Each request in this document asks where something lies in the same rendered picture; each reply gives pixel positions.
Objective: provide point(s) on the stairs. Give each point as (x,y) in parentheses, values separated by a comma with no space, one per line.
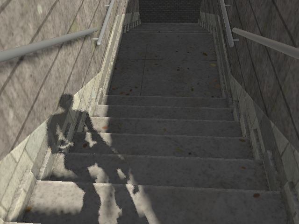
(157,160)
(172,28)

